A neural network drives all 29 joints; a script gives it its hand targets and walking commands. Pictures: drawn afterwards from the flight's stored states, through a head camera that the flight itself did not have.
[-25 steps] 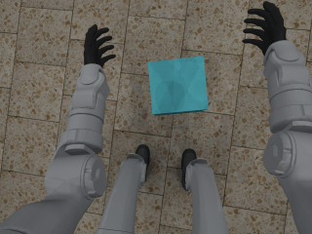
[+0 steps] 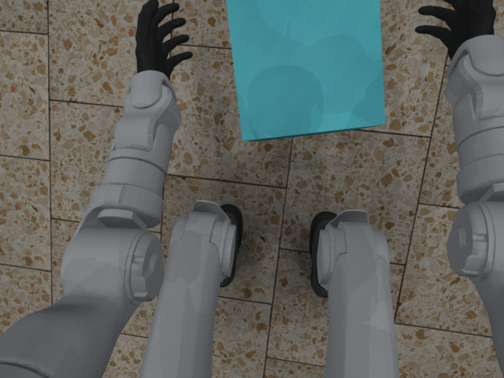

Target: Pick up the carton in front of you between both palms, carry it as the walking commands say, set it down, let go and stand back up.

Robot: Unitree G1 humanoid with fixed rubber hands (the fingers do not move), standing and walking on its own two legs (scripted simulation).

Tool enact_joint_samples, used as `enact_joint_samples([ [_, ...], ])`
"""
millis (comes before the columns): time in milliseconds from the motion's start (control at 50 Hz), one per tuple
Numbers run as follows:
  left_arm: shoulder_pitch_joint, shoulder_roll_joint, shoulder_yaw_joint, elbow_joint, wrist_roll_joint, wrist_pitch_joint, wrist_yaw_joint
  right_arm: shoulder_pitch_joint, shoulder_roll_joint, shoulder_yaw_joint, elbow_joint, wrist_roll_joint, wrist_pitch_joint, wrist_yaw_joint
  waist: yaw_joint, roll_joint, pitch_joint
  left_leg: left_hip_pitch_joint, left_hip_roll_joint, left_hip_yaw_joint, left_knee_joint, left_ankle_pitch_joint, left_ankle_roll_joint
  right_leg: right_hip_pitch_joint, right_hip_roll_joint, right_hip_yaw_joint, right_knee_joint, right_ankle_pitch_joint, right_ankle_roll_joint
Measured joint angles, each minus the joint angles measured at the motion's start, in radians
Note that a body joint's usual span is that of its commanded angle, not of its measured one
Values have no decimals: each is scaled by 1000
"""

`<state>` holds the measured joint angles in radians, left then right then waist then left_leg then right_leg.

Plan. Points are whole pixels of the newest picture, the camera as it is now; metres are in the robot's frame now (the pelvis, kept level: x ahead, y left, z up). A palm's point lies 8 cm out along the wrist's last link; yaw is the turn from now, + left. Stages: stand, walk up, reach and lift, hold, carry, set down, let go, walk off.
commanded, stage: reach and lift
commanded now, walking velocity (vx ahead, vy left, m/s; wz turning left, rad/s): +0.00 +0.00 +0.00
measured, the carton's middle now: (301, 79) +0.51 -0.05 -0.34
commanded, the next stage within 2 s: none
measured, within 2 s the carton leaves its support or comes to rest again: leaves its support in 1.14 s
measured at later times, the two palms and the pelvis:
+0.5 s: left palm (184, 75) +0.51 +0.15 -0.27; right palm (409, 61) +0.53 -0.22 -0.28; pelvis -0.01 -0.01 -0.09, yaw +1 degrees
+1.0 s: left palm (205, 71) +0.52 +0.11 -0.26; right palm (395, 59) +0.53 -0.19 -0.26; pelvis -0.02 +0.00 -0.09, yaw +0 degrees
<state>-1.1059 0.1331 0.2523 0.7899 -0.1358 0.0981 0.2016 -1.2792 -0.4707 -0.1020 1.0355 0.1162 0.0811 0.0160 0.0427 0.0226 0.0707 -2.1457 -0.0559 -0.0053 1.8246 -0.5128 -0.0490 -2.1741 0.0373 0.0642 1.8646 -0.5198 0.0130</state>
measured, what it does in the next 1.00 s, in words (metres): lowers itself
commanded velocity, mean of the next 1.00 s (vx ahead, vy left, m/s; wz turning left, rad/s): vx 0.00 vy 0.00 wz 0.00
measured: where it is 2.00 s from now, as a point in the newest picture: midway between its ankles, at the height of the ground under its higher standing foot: (272, 264)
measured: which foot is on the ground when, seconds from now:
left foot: down 0.00-1.00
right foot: down 0.00-1.00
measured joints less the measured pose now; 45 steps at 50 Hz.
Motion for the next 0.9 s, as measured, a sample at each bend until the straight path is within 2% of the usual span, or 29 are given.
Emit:
enact_joint_samples([
  [100, -94, 24, -25, 55, -41, 20, 13, -100, -32, 46, 66, 36, 14, -5, 2, 7, 95, -53, -6, 2, 117, 2, -8, -54, -1, -1, 119, 1, 2],
  [280, -244, 53, -27, 224, -39, -17, -3, -241, -47, 100, 213, 66, -15, -9, -4, 12, 247, -99, -10, 1, 247, -2, -24, -105, -7, -10, 254, -3, -12],
  [400, -298, 102, -75, 291, -94, -56, -16, -234, -43, 130, 199, 94, -45, -34, -5, 24, 315, -99, -16, -4, 312, -26, -32, -104, -24, -23, 323, -33, -26],
  [560, -242, 114, -123, 291, -136, -87, -22, -163, 11, 128, 142, 98, -63, -63, -21, 28, 257, -122, -13, -11, 346, -52, -30, -121, -27, -32, 349, -58, -26],
  [700, -232, 94, -106, 313, -116, -89, -21, -169, 22, 137, 177, 100, -60, -59, -22, 27, 226, -130, -9, -2, 330, -41, -20, -129, -21, -24, 331, -43, -17],
  [860, -302, 64, -140, 332, -117, -93, -13, -227, 51, 169, 209, 109, -66, -61, -28, 29, 261, -122, -17, -2, 311, -18, -18, -117, -26, -21, 312, -25, -12],
  [900, -325, 47, -115, 345, -96, -95, 15, -244, 59, 174, 224, 103, -64, -73, -30, 31, 272, -117, -18, -4, 309, -17, -18, -110, -25, -22, 308, -23, -11],
])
